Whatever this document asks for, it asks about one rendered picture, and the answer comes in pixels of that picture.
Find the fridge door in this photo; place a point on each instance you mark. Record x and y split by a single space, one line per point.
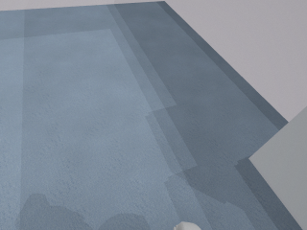
284 162

